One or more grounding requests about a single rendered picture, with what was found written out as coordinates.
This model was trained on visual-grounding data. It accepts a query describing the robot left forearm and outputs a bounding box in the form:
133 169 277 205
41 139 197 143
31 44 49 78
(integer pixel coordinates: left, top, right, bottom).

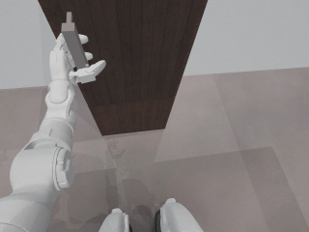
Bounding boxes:
10 80 78 189

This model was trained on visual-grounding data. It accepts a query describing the robot left thigh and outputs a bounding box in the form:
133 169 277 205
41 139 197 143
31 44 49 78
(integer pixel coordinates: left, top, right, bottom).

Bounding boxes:
98 212 129 232

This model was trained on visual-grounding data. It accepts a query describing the left robot hand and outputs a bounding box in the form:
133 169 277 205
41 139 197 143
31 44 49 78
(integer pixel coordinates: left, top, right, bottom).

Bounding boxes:
49 33 106 86

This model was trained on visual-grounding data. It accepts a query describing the robot left upper arm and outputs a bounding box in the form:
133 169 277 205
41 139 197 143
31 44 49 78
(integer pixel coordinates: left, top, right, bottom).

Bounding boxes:
0 146 75 232

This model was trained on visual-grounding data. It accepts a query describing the robot thigh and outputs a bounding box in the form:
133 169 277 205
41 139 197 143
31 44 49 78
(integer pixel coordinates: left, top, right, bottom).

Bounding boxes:
160 202 204 232
98 212 129 232

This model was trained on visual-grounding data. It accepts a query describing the cupboard door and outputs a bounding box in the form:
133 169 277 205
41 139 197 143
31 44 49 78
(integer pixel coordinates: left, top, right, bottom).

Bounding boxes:
43 0 204 106

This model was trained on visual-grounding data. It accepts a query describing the robot right thigh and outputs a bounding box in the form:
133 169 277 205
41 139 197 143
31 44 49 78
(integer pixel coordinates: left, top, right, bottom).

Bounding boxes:
160 202 204 232

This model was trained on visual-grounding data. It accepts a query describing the handle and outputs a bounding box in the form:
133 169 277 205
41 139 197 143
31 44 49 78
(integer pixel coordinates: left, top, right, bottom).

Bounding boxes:
61 12 89 70

